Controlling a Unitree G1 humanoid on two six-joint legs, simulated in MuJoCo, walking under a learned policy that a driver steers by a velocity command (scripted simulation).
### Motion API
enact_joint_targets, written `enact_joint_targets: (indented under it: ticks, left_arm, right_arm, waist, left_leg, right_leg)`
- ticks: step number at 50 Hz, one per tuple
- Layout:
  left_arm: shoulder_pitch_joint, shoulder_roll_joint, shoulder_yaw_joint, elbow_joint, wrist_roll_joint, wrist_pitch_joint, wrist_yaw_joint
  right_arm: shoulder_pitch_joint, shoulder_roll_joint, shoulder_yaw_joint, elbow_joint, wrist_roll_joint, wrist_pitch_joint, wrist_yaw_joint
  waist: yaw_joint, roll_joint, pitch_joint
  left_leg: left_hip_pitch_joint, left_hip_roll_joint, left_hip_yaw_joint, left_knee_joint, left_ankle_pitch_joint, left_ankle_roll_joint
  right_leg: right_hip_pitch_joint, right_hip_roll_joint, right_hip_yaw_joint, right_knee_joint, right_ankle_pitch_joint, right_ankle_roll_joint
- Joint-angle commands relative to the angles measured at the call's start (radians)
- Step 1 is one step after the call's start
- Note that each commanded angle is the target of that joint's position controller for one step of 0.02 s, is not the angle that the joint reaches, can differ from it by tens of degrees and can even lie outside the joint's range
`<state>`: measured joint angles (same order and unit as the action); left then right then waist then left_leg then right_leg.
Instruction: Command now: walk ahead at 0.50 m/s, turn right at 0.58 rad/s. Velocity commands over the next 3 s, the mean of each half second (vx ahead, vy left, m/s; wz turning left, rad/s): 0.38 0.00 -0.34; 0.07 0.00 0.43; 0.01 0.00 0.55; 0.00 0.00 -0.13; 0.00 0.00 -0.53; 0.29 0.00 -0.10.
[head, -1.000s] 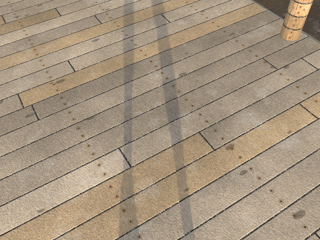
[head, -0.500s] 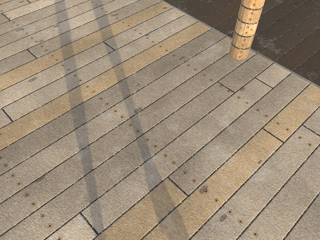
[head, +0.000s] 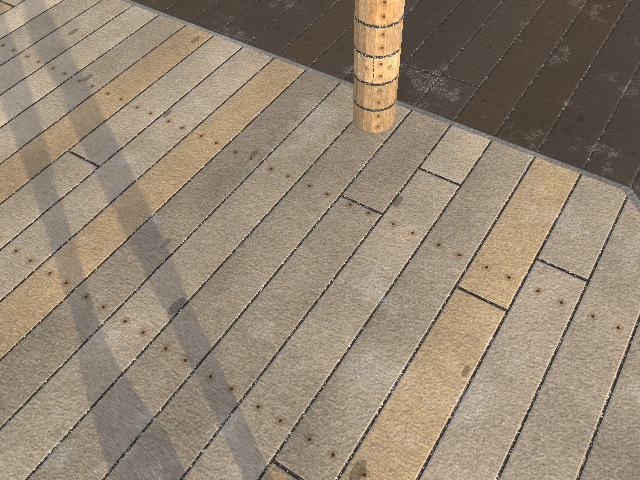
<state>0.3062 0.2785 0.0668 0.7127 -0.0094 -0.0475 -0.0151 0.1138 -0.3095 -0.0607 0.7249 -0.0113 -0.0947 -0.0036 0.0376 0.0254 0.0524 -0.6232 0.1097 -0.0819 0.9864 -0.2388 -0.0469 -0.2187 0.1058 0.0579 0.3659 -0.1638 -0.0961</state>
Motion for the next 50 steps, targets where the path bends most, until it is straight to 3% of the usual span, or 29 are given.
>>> enact_joint_targets:
  ticks: [1,4,7,9,11,12,13,14,15,16,17,18,19,20,22,25,29,31,32,33,34,35,36,37,38,40,43,47,50]
  left_arm:
    - [-0.031,0.175,0.047,-0.073,-0.007,-0.017,0.022]
    - [0.012,0.183,0.050,-0.056,-0.012,-0.008,0.030]
    - [0.048,0.175,0.051,-0.039,-0.018,0.000,0.033]
    - [0.043,0.172,0.052,-0.038,-0.016,0.005,0.037]
    - [0.021,0.148,0.046,-0.046,-0.012,0.011,0.036]
    - [0.016,0.098,0.028,-0.059,-0.005,0.010,0.033]
    - [0.114,0.034,0.008,-0.080,-0.004,0.006,0.039]
    - [0.198,0.059,0.004,-0.080,-0.015,-0.001,0.042]
    - [0.172,0.136,0.021,-0.046,-0.018,0.003,0.044]
    - [0.088,0.155,0.025,-0.050,-0.008,0.010,0.045]
    - [0.023,0.149,0.025,-0.067,0.008,0.015,0.046]
    - [-0.013,0.141,0.027,-0.082,0.021,0.019,0.045]
    - [-0.016,0.113,0.020,-0.085,0.024,0.021,0.042]
    - [-0.012,0.077,0.009,-0.084,0.024,0.022,0.042]
    - [-0.027,0.042,-0.005,-0.086,0.024,0.022,0.046]
    - [-0.072,0.078,0.003,-0.087,0.011,0.035,0.053]
    - [-0.163,0.091,0.010,-0.116,0.009,0.052,0.054]
    - [-0.138,0.090,0.017,-0.110,0.010,0.039,0.049]
    - [-0.119,0.121,0.026,-0.109,0.017,0.031,0.052]
    - [-0.084,0.180,0.038,-0.117,0.034,0.032,0.062]
    - [-0.092,0.219,0.050,-0.105,0.051,0.042,0.055]
    - [-0.096,0.169,0.040,-0.111,0.046,0.038,0.053]
    - [-0.131,0.121,0.025,-0.118,0.039,0.032,0.052]
    - [-0.181,0.105,0.020,-0.123,0.032,0.029,0.051]
    - [-0.211,0.107,0.021,-0.121,0.021,0.027,0.049]
    - [-0.208,0.124,0.027,-0.104,0.025,0.031,0.051]
    - [-0.200,0.144,0.038,-0.089,0.025,0.043,0.058]
    - [-0.188,0.188,0.053,-0.067,0.010,0.049,0.050]
    - [-0.206,0.192,0.056,-0.050,-0.018,0.046,0.046]
  right_arm:
    - [-0.031,-0.048,-0.009,-0.062,-0.004,0.000,-0.002]
    - [-0.132,-0.039,-0.001,-0.086,0.009,-0.009,0.012]
    - [-0.164,-0.074,-0.011,-0.101,0.021,-0.022,0.025]
    - [-0.138,-0.100,-0.022,-0.098,0.022,-0.031,0.030]
    - [-0.019,-0.123,-0.040,-0.067,0.020,-0.040,0.025]
    - [0.083,-0.161,-0.054,-0.057,-0.002,-0.046,0.017]
    - [0.189,-0.246,-0.070,-0.046,-0.033,-0.043,0.012]
    - [0.235,-0.233,-0.071,-0.009,-0.016,-0.031,0.026]
    - [0.191,-0.139,-0.045,-0.021,0.004,-0.028,0.031]
    - [0.139,-0.092,-0.029,-0.030,0.004,-0.018,0.033]
    - [0.087,-0.067,-0.015,-0.030,0.000,-0.011,0.036]
    - [0.054,-0.047,-0.003,-0.026,0.002,-0.007,0.037]
    - [0.041,-0.038,0.003,-0.017,0.000,-0.005,0.038]
    - [0.033,-0.043,0.003,-0.005,0.001,-0.003,0.037]
    - [0.031,-0.100,-0.013,0.011,0.005,0.009,0.028]
    - [0.052,-0.173,-0.039,0.019,0.024,0.037,0.014]
    - [0.054,-0.165,-0.042,0.022,0.043,0.072,0.001]
    - [0.026,-0.146,-0.038,0.014,0.050,0.087,-0.010]
    - [0.042,-0.118,-0.030,0.011,0.046,0.090,-0.015]
    - [0.067,-0.063,-0.013,-0.001,0.025,0.089,-0.015]
    - [0.115,-0.044,-0.008,-0.020,0.030,0.087,-0.017]
    - [0.124,-0.119,-0.030,-0.008,0.024,0.087,-0.018]
    - [0.137,-0.160,-0.050,0.007,0.031,0.095,-0.016]
    - [0.157,-0.153,-0.056,0.028,0.034,0.113,-0.022]
    - [0.154,-0.144,-0.056,0.024,0.031,0.127,-0.026]
    - [0.118,-0.096,-0.043,-0.002,0.033,0.141,-0.021]
    - [0.063,-0.067,-0.029,-0.049,0.035,0.142,-0.005]
    - [0.041,-0.092,-0.033,-0.087,0.032,0.147,0.019]
    - [0.098,-0.102,-0.045,-0.079,0.029,0.153,0.030]
  waist:
    - [-0.018,-0.081,-0.055]
    - [0.026,-0.107,-0.045]
    - [0.032,-0.118,-0.045]
    - [0.009,-0.142,-0.048]
    - [-0.058,-0.157,-0.084]
    - [-0.109,-0.115,-0.176]
    - [-0.089,0.099,-0.334]
    - [-0.062,0.326,-0.378]
    - [-0.075,0.184,-0.272]
    - [-0.079,0.092,-0.193]
    - [-0.062,0.043,-0.141]
    - [-0.039,0.040,-0.114]
    - [-0.021,0.056,-0.110]
    - [-0.009,0.082,-0.119]
    - [-0.006,0.108,-0.159]
    - [-0.027,0.106,-0.194]
    - [-0.043,0.105,-0.135]
    - [-0.007,0.102,-0.115]
    - [-0.006,0.073,-0.126]
    - [-0.015,-0.069,-0.176]
    - [-0.050,-0.293,-0.164]
    - [-0.025,-0.261,-0.165]
    - [-0.039,-0.193,-0.149]
    - [-0.061,-0.150,-0.131]
    - [-0.065,-0.149,-0.115]
    - [-0.055,-0.156,-0.096]
    - [-0.030,-0.186,-0.127]
    - [-0.017,-0.199,-0.148]
    - [-0.062,-0.181,-0.137]
  left_leg:
    - [0.035,-0.035,0.029,-0.197,0.182,-0.031]
    - [0.111,-0.084,0.035,-0.382,0.321,-0.032]
    - [0.138,-0.097,-0.001,-0.466,0.305,-0.014]
    - [0.171,-0.097,-0.014,-0.491,0.226,0.012]
    - [0.330,-0.103,0.014,-0.541,0.180,0.054]
    - [0.521,-0.017,-0.049,-0.539,0.192,0.103]
    - [0.850,0.203,-0.357,-0.539,0.251,0.227]
    - [0.932,0.316,-0.697,-0.631,0.208,0.340]
    - [0.842,0.280,-0.620,-0.642,0.214,0.321]
    - [0.728,0.234,-0.448,-0.625,0.332,0.294]
    - [0.619,0.186,-0.334,-0.625,0.488,0.284]
    - [0.539,0.151,-0.262,-0.631,0.617,0.276]
    - [0.482,0.112,-0.208,-0.638,0.703,0.262]
    - [0.457,0.082,-0.167,-0.640,0.778,0.261]
    - [0.438,0.065,-0.133,-0.636,0.863,0.272]
    - [0.441,0.075,-0.160,-0.642,0.727,0.273]
    - [0.401,0.061,-0.248,-0.639,0.367,0.251]
    - [0.365,0.023,-0.280,-0.597,0.249,0.209]
    - [0.315,-0.011,-0.273,-0.547,0.162,0.166]
    - [0.220,-0.077,-0.195,-0.378,-0.058,0.112]
    - [0.071,-0.203,-0.013,-0.218,-0.354,0.058]
    - [0.039,-0.153,-0.005,0.013,-0.431,0.013]
    - [0.023,-0.135,-0.019,0.121,-0.385,-0.005]
    - [0.023,-0.120,-0.018,0.159,-0.334,-0.025]
    - [0.011,-0.107,-0.013,0.160,-0.282,-0.040]
    - [0.039,-0.102,0.030,0.109,-0.214,-0.060]
    - [0.108,-0.081,0.068,-0.055,-0.160,-0.062]
    - [0.224,-0.084,0.117,-0.232,-0.119,-0.023]
    - [0.365,-0.114,0.157,-0.463,0.032,0.042]
  right_leg:
    - [-0.029,-0.206,0.185,-0.144,0.214,-0.161]
    - [-0.048,-0.192,0.195,-0.129,0.097,-0.125]
    - [0.019,-0.228,0.278,-0.064,0.031,-0.112]
    - [0.064,-0.252,0.339,-0.005,0.029,-0.097]
    - [0.056,-0.220,0.349,0.097,0.075,-0.063]
    - [0.004,-0.153,0.293,0.298,0.087,-0.021]
    - [-0.239,-0.025,0.156,0.629,-0.148,0.057]
    - [-0.442,0.004,0.126,0.849,-0.477,0.098]
    - [-0.484,-0.039,0.174,0.941,-0.431,0.113]
    - [-0.468,-0.063,0.140,0.958,-0.378,0.125]
    - [-0.442,-0.092,0.101,0.910,-0.345,0.131]
    - [-0.401,-0.135,0.076,0.831,-0.316,0.134]
    - [-0.335,-0.151,0.058,0.740,-0.297,0.137]
    - [-0.285,-0.147,0.034,0.638,-0.278,0.146]
    - [-0.190,-0.126,0.001,0.469,-0.231,0.166]
    - [-0.121,-0.090,-0.005,0.353,-0.108,0.168]
    - [-0.091,-0.073,0.019,0.230,-0.089,0.146]
    - [0.004,-0.074,0.013,0.050,0.021,0.118]
    - [0.094,-0.142,0.048,-0.001,0.101,0.088]
    - [0.209,-0.331,0.185,0.004,0.271,0.016]
    - [0.207,-0.489,0.371,-0.033,0.400,-0.136]
    - [0.189,-0.529,0.408,-0.041,0.437,-0.207]
    - [0.171,-0.480,0.324,-0.027,0.447,-0.182]
    - [0.150,-0.422,0.230,-0.015,0.430,-0.138]
    - [0.135,-0.403,0.182,-0.015,0.421,-0.118]
    - [0.095,-0.366,0.099,-0.031,0.442,-0.117]
    - [0.111,-0.369,0.035,-0.030,0.422,-0.125]
    - [0.113,-0.408,0.010,-0.008,0.396,-0.121]
    - [0.063,-0.396,-0.036,0.083,0.281,-0.052]
